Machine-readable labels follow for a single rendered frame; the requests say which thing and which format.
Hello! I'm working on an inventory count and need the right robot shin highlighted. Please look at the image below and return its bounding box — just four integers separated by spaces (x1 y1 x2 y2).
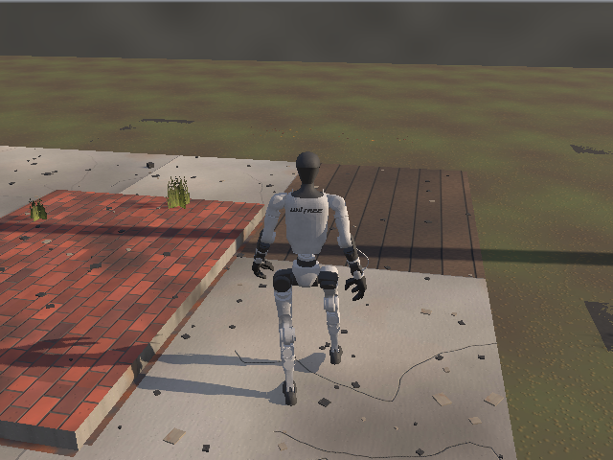
327 296 340 353

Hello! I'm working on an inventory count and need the right robot foot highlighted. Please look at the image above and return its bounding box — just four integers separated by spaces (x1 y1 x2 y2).
329 345 343 365

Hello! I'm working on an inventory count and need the left robot hand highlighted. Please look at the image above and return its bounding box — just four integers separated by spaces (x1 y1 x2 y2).
252 260 274 279

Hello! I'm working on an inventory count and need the right robot hand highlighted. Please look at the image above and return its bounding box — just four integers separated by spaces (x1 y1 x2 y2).
345 276 367 301

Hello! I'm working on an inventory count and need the robot right forearm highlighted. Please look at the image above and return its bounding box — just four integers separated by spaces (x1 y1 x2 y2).
343 234 364 280

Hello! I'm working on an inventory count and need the robot right upper arm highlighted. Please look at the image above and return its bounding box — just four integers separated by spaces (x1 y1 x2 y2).
328 194 352 248

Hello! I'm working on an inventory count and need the robot left forearm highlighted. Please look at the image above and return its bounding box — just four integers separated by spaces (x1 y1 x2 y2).
254 229 270 264

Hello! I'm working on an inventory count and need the robot left upper arm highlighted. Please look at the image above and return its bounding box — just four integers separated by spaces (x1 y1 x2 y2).
261 193 287 244

